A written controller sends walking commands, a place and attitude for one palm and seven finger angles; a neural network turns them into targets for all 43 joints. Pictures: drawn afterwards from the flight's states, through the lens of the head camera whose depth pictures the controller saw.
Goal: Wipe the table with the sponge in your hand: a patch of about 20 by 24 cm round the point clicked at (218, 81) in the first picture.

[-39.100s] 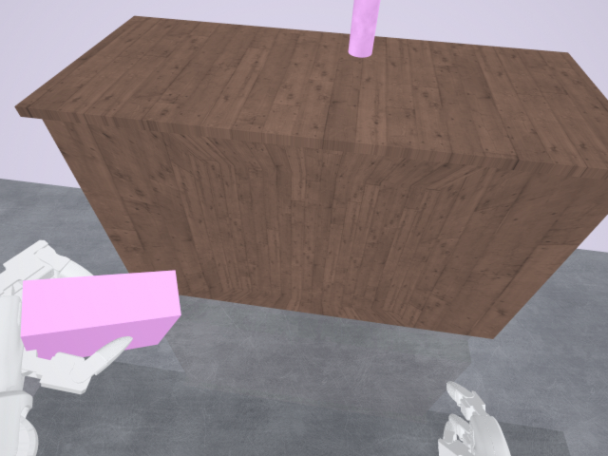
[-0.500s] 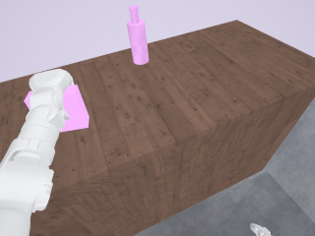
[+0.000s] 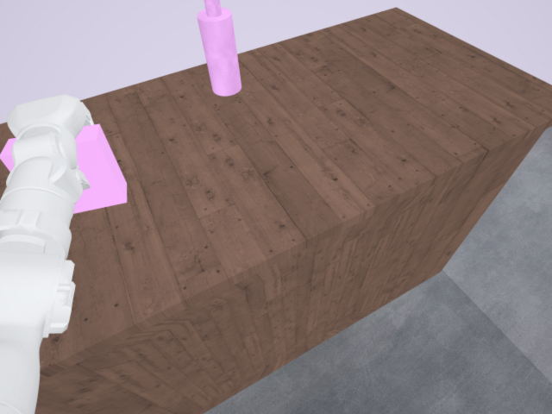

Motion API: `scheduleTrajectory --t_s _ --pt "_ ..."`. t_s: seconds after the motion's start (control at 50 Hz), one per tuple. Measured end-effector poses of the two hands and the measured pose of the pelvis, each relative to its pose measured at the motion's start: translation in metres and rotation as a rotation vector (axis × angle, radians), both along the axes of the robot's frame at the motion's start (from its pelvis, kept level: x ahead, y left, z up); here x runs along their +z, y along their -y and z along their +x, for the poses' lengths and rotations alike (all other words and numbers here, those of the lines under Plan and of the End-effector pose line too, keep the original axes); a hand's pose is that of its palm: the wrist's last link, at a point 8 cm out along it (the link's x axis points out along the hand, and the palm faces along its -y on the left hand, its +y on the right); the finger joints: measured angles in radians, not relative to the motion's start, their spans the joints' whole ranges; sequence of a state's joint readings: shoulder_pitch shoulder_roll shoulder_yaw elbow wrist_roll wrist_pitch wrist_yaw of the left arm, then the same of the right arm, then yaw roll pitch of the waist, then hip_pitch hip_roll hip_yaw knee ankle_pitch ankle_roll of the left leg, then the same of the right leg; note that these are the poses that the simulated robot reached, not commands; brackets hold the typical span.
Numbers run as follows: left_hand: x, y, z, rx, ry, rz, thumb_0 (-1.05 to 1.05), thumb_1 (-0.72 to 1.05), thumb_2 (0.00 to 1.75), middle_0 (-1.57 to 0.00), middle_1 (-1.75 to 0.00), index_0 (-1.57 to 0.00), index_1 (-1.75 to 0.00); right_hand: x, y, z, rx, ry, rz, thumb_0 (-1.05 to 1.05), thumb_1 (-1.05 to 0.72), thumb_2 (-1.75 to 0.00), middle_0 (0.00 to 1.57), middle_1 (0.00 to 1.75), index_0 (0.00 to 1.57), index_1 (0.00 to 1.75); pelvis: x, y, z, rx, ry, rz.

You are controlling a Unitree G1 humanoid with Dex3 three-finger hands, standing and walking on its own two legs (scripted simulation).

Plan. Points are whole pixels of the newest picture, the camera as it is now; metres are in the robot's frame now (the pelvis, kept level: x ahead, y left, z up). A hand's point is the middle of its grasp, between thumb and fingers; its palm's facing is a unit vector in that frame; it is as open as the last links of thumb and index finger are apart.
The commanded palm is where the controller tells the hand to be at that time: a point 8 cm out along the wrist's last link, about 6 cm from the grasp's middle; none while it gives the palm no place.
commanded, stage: wipe forward along the middle lane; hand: left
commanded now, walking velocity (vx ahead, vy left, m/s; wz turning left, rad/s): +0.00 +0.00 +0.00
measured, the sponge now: (77, 183) +0.45 +0.30 +0.10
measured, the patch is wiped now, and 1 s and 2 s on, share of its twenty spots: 0.95 0.95 0.95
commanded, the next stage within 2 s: slide back across to the first lane in 0.04 s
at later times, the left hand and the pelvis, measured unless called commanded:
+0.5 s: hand (42, 150) +0.47 +0.33 +0.15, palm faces -0.05 -0.03 -1.00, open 9.2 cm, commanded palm +0.45 +0.35 +0.21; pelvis +0.02 +0.03 +0.00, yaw -1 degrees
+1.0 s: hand out of the picture +0.44 +0.39 +0.15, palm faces -0.07 -0.02 -1.00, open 9.2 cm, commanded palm +0.41 +0.37 +0.20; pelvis +0.05 +0.04 +0.01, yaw +1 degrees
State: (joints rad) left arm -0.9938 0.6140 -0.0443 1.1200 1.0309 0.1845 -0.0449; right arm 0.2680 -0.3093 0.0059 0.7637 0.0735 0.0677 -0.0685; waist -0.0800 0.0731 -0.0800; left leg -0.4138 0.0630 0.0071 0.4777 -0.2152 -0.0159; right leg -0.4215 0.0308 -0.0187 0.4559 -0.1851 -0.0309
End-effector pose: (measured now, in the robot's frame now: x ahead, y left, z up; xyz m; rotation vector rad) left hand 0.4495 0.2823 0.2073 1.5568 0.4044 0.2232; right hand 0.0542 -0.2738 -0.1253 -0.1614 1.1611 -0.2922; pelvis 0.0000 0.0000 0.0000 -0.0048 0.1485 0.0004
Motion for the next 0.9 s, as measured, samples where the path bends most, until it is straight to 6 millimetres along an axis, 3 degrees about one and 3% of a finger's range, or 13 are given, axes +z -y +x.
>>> scheduleTrajectory --t_s 0.18,0.34,0.46,0.68,0.9 --pt "-0.001 -0.011 0.014 0.0 0.004 0.005 -0.01 -0.52 1.15 -0.81 -1.31 -0.88 -1.42 0.004 -0.011 -0.004 -0.011 -0.022 -0.014 0.0 -0.9 -0.89 0.2 0.3 0.2 0.3 0.0 -0.014 0.004 -0.009 -0.024 -0.006" --pt "-0.001 -0.021 0.012 -0.023 0.049 -0.018 -0.02 -0.52 1.15 -0.81 -1.32 -0.87 -1.43 0.005 -0.026 0.005 -0.023 -0.011 0.001 0.0 -0.9 -0.89 0.2 0.3 0.2 0.3 0.003 -0.027 0.014 -0.02 -0.002 -0.005" --pt "0.0 -0.036 0.007 0.005 0.071 -0.02 -0.03 -0.5 1.15 -0.79 -1.35 -0.85 -1.45 0.009 -0.039 0.028 0.0 0.028 0.017 0.0 -0.9 -0.89 0.2 0.3 0.2 0.3 0.004 -0.033 0.019 -0.019 0.02 -0.005" --pt "0.002 -0.084 -0.008 0.074 0.029 0.001 -0.03 -0.48 1.14 -0.77 -1.36 -0.84 -1.47 0.019 -0.049 0.083 0.077 0.104 0.006 0.0 -0.9 -0.89 0.2 0.3 0.2 0.3 0.006 -0.039 0.034 0.002 0.033 -0.009" --pt "0.0 -0.098 -0.02 0.05 0.032 -0.023 -0.04 -0.47 1.13 -0.76 -1.37 -0.83 -1.48 0.027 -0.057 0.127 0.153 0.147 -0.001 0.0 -0.9 -0.89 0.2 0.3 0.2 0.3 0.006 -0.041 0.045 0.023 0.041 -0.014"
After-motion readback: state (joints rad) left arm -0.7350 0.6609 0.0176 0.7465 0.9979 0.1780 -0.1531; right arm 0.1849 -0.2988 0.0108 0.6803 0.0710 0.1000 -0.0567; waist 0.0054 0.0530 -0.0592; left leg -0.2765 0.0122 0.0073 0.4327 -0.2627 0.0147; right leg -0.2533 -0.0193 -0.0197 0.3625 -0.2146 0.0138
